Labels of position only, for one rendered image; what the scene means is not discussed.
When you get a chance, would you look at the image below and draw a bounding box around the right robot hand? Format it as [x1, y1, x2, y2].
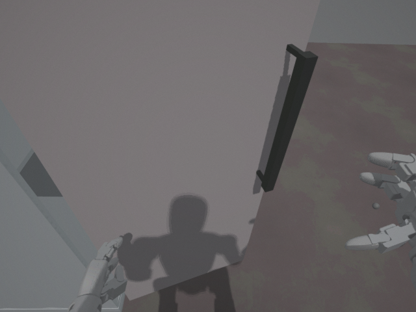
[344, 152, 416, 254]

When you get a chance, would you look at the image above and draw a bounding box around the handle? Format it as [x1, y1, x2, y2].
[256, 44, 318, 192]

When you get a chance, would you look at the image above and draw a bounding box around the fridge door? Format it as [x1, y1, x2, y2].
[0, 0, 320, 301]

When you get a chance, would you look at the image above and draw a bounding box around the left robot hand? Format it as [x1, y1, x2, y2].
[77, 237, 127, 305]

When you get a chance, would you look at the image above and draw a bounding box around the left robot forearm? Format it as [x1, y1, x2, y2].
[67, 295, 102, 312]

